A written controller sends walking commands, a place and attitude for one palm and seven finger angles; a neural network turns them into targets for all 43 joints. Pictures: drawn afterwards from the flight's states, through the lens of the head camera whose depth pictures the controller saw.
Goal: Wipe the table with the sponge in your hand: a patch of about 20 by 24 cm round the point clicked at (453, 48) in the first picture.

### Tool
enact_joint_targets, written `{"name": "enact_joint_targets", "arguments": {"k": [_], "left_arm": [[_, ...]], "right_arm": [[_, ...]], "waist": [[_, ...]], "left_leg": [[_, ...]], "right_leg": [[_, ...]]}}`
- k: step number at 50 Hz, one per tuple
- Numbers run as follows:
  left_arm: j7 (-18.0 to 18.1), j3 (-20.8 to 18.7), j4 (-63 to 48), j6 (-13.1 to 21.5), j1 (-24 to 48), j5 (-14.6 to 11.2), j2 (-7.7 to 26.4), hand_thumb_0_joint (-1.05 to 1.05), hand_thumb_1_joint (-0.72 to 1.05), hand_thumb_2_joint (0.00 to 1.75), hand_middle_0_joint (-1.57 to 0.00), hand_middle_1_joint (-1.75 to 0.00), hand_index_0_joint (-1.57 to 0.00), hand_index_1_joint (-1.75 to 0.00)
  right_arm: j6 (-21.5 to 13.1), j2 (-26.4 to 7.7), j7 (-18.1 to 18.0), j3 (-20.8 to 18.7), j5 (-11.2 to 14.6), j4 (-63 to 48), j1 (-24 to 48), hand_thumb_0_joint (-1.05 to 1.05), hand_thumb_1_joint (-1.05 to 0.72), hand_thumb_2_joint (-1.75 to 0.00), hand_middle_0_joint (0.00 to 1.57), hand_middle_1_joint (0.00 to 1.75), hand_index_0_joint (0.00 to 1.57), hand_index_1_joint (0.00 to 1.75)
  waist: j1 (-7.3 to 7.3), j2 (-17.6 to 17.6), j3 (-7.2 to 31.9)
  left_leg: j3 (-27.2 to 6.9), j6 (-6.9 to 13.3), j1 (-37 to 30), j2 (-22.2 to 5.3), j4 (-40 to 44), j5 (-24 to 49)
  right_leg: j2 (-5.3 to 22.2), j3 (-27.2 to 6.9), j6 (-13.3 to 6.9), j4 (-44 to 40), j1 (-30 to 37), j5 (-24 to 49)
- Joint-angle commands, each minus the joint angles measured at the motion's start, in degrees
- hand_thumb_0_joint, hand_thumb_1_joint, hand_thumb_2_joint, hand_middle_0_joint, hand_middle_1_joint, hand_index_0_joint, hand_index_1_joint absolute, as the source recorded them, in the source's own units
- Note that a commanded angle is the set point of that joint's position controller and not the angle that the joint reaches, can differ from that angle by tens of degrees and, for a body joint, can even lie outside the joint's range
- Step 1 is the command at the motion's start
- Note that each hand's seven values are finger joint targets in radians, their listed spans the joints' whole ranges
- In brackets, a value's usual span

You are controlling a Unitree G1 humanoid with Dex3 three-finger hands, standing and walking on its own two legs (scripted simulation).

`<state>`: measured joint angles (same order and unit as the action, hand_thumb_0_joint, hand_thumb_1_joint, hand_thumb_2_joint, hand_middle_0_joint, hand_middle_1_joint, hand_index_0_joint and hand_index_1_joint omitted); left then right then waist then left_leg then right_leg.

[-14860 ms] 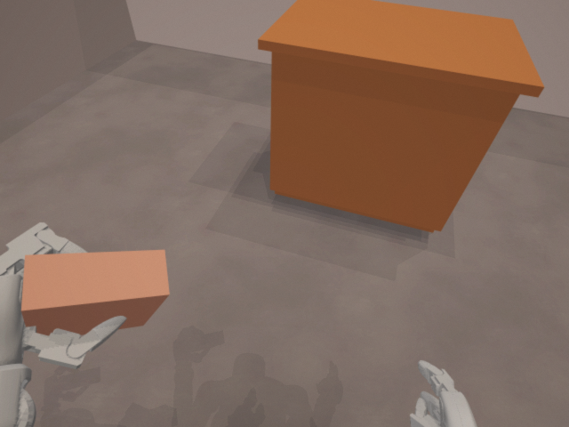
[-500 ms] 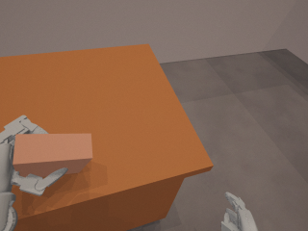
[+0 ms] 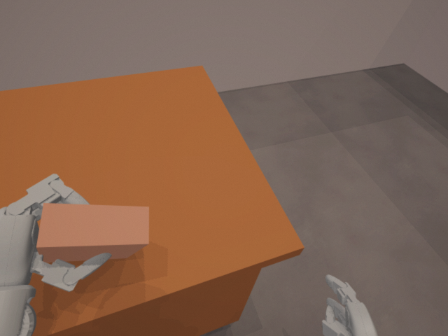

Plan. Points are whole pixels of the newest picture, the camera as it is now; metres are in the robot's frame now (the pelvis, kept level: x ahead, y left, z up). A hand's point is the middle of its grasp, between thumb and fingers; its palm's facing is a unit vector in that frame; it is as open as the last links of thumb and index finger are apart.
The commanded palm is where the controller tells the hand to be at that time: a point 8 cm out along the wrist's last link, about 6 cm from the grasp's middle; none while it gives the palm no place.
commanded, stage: shuffle to correct the standing spot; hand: left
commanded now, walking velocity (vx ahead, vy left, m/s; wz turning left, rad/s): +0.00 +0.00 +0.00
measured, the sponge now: (108, 235) +0.22 +0.19 +0.12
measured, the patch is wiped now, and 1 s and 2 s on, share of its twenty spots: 0.00 0.00 0.00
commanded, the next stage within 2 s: come to a stop and stand still in 0.66 s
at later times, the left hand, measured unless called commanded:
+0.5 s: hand (93, 220) +0.23 +0.20 +0.15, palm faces +0.29 -0.86 -0.43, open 9.4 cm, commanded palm +0.17 +0.24 +0.17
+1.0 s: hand (108, 225) +0.22 +0.18 +0.16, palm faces +0.32 -0.86 -0.39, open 9.4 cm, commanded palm +0.16 +0.22 +0.17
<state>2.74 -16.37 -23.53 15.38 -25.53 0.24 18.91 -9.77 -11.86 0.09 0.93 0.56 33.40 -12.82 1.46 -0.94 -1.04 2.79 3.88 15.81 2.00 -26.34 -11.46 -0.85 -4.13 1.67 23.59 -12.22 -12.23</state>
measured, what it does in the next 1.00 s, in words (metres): shifts its weight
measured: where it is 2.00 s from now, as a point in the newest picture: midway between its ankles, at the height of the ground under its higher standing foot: outside the picture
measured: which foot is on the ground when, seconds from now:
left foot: down 0.00-1.00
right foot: down 0.00-1.00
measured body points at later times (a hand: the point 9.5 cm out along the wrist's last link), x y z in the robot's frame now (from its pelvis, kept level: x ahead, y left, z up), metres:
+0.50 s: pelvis +0.00 -0.04 +0.00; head +0.05 -0.01 +0.44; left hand +0.21 +0.25 +0.17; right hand +0.20 -0.25 -0.07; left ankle +0.03 +0.07 -0.74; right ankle +0.01 -0.14 -0.74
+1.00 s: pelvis +0.00 -0.06 +0.00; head +0.02 -0.04 +0.45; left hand +0.20 +0.22 +0.18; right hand +0.15 -0.31 -0.08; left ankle +0.03 +0.07 -0.74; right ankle +0.00 -0.14 -0.74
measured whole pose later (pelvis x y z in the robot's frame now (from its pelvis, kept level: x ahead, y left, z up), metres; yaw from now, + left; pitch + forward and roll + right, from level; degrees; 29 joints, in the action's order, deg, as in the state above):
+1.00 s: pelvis +0.00 -0.06 +0.00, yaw +0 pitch +0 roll -2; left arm 6.3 -20.0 -29.6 9.8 -27.8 -3.4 22.1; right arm -5.3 -13.3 -2.6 -0.5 0.8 33.8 -13.3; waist -0.9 -0.2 -2.5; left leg -0.7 -0.1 17.3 -3.1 -30.3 -13.4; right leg -5.9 1.5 -3.8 23.3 -11.8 -11.9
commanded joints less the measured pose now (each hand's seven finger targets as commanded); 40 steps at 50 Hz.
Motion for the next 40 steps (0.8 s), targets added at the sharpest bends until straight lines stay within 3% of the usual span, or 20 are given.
{"name": "enact_joint_targets", "arguments": {"k": [1, 2, 3, 5, 9, 12, 15, 18, 22, 25, 29, 32, 36, 37, 38, 40], "left_arm": [[3.4, -14.8, -15.5, 4.6, 11.2, -2.4, 16.9, 0.00, 0.10, 1.30, -1.20, -1.60, -1.20, -1.60], [3.8, -16.1, -16.6, 4.6, 13.0, -2.2, 18.4, 0.00, 0.10, 1.30, -1.20, -1.60, -1.20, -1.60], [3.7, -14.9, -17.0, 4.7, 12.9, -2.6, 16.6, 0.00, 0.10, 1.30, -1.20, -1.60, -1.20, -1.60], [3.4, -14.9, -18.6, 4.6, 11.9, -3.2, 16.5, 0.00, 0.10, 1.30, -1.20, -1.60, -1.20, -1.60], [2.8, -11.2, -18.6, 2.7, 6.3, -3.2, 12.2, 0.00, 0.10, 1.30, -1.20, -1.60, -1.20, -1.60], [2.5, -9.8, -17.5, 1.1, 2.6, -2.9, 10.2, 0.00, 0.10, 1.30, -1.20, -1.60, -1.20, -1.60], [2.5, -10.5, -19.4, 0.6, 3.8, -2.9, 11.5, 0.00, 0.10, 1.30, -1.20, -1.60, -1.20, -1.60], [3.1, -12.3, -19.8, -0.1, 3.0, -3.6, 12.9, 0.00, 0.10, 1.30, -1.20, -1.60, -1.20, -1.60], [3.6, -15.4, -24.0, -0.1, 3.0, -4.6, 16.0, 0.00, 0.10, 1.30, -1.20, -1.60, -1.20, -1.60], [3.4, -14.2, -23.2, -0.5, 2.7, -5.2, 14.8, 0.00, 0.10, 1.30, -1.20, -1.60, -1.20, -1.60], [3.3, -11.6, -19.7, -1.5, 3.3, -5.4, 12.7, 0.00, 0.10, 1.30, -1.20, -1.60, -1.20, -1.60], [3.6, -10.7, -17.2, -2.3, 4.6, -5.1, 12.1, 0.00, 0.10, 1.30, -1.20, -1.60, -1.20, -1.60], [3.7, -9.1, -17.0, -2.9, 7.5, -5.2, 11.9, 0.00, 0.10, 1.30, -1.20, -1.60, -1.20, -1.60], [4.2, -9.9, -18.4, -3.0, 8.2, -5.0, 13.1, 0.00, 0.10, 1.30, -1.20, -1.60, -1.20, -1.60], [4.4, -9.5, -19.0, -3.0, 8.5, -5.1, 12.7, 0.00, 0.10, 1.30, -1.20, -1.60, -1.20, -1.60], [5.0, -11.0, -19.7, -2.4, 7.1, -5.0, 13.8, 0.00, 0.10, 1.30, -1.20, -1.60, -1.20, -1.60]], "right_arm": [[-2.8, -6.6, -2.1, -3.0, 0.0, -9.7, 6.8, 0.00, -0.90, -0.90, 0.20, 0.30, 0.20, 0.30], [-2.6, -6.7, -2.4, -2.8, -0.1, -9.2, 7.6, 0.00, -0.90, -0.90, 0.20, 0.30, 0.20, 0.30], [-2.5, -6.5, -2.6, -3.0, -0.1, -9.0, 6.6, 0.00, -0.90, -0.90, 0.20, 0.30, 0.20, 0.30], [-2.8, -6.3, -2.5, -3.2, 0.0, -9.2, 5.7, 0.00, -0.90, -0.90, 0.20, 0.30, 0.20, 0.30], [-2.3, -6.6, -1.0, -4.3, 0.0, -9.4, 4.1, 0.00, -0.90, -0.90, 0.20, 0.30, 0.20, 0.30], [-1.8, -6.5, 0.0, -4.6, 0.2, -9.6, 4.6, 0.00, -0.90, -0.90, 0.20, 0.30, 0.20, 0.30], [-0.5, -7.0, 0.2, -4.9, -0.1, -10.3, 4.0, 0.00, -0.90, -0.90, 0.20, 0.30, 0.20, 0.30], [0.6, -6.6, -0.6, -4.5, 0.3, -11.0, 5.2, 0.00, -0.90, -0.90, 0.20, 0.30, 0.20, 0.30], [1.0, -5.8, -1.5, -4.2, 0.6, -11.9, 6.7, 0.00, -0.90, -0.90, 0.20, 0.30, 0.20, 0.30], [0.9, -6.0, -2.0, -4.4, 0.4, -12.0, 6.5, 0.00, -0.90, -0.90, 0.20, 0.30, 0.20, 0.30], [0.8, -6.6, -2.4, -4.5, 0.4, -11.5, 6.1, 0.00, -0.90, -0.90, 0.20, 0.30, 0.20, 0.30], [0.9, -6.5, -2.8, -4.4, 0.7, -10.7, 6.5, 0.00, -0.90, -0.90, 0.20, 0.30, 0.20, 0.30], [1.4, -6.6, -2.9, -4.5, 0.7, -10.3, 5.8, 0.00, -0.90, -0.90, 0.20, 0.30, 0.20, 0.30], [1.5, -6.5, -3.0, -4.2, 0.7, -10.0, 6.8, 0.00, -0.90, -0.90, 0.20, 0.30, 0.20, 0.30], [1.5, -6.4, -3.0, -4.0, 0.4, -9.9, 6.5, 0.00, -0.90, -0.90, 0.20, 0.30, 0.20, 0.30], [1.0, -6.6, -3.1, -3.8, 0.4, -10.2, 7.1, 0.00, -0.90, -0.90, 0.20, 0.30, 0.20, 0.30]], "waist": [[0.24, 2.7, 6.3], [0.25, 6.7, 7.0], [0.19, 8.0, 8.4], [0.45, 9.8, 10.8], [-0.01, 8.4, 12.5], [0.05, 7.3, 11.8], [-0.26, 7.2, 11.1], [-0.23, 4.7, 11.5], [0.15, 8.6, 11.7], [0.25, 9.1, 10.6], [-0.07, 4.9, 7.0], [-0.45, 0.7, 4.5], [-0.99, -3.2, 3.1], [-1.08, -1.9, 2.9], [-1.28, -0.9, 3.8], [-0.73, 2.9, 5.0]], "left_leg": [[-6.8, -1.9, -2.1, -5.0, 5.9, -2.4], [-6.9, -2.1, -3.1, -5.5, 6.4, -0.4], [-7.7, -2.0, -3.7, -6.2, 6.3, 3.5], [-7.6, -2.5, -8.7, -7.5, 4.2, 15.8], [-7.6, -4.1, -15.4, -10.6, 0.4, 37.3], [-7.2, -4.5, -16.1, -12.1, -0.1, 40.3], [-7.2, -4.4, -13.0, -12.9, -0.9, 38.1], [-6.8, -4.0, -9.1, -11.8, -0.9, 30.2], [-6.5, -3.2, -8.1, -11.4, 0.0, 22.7], [-6.4, -2.3, -4.5, -12.0, 0.5, 14.2], [-5.5, -2.3, -2.1, -10.2, 1.0, -0.5], [-4.1, -2.6, -3.3, -7.9, -0.4, -9.1], [-2.8, -2.6, -5.8, -5.5, -7.1, -9.1], [-2.9, -2.6, -7.5, -5.3, -7.1, -8.4], [-3.4, -2.3, -6.6, -5.9, -5.6, -7.7], [-4.6, -1.8, -4.8, -6.2, -2.7, -6.1]], "right_leg": [[2.4, -1.4, -3.1, -3.5, 2.8, 1.9], [2.3, -0.9, -3.1, -2.0, 3.2, 3.5], [2.0, 0.3, -2.9, -0.7, 4.8, 6.1], [1.8, 1.2, -2.6, 0.9, 4.2, 10.0], [1.5, 3.4, -1.9, 3.3, 1.2, 11.2], [1.2, 4.3, -1.6, 3.3, -0.5, 9.2], [2.2, 4.8, -1.7, 1.6, 1.9, 11.6], [2.8, 3.9, -2.1, 1.2, 4.9, 15.8], [3.0, 1.9, -2.5, 1.7, 4.5, 14.1], [3.4, 0.8, -2.3, 1.1, 5.2, 11.6], [3.5, -1.8, -2.6, -2.3, 1.5, 5.1], [4.4, -4.5, -3.3, -7.2, -4.6, -4.4], [7.5, -8.2, -4.7, -13.1, -11.3, -16.2], [7.6, -8.0, -5.4, -13.4, -13.0, -15.9], [7.3, -6.4, -5.2, -11.9, -10.8, -14.2], [6.5, -6.0, -3.7, -9.9, -6.0, -10.3]]}}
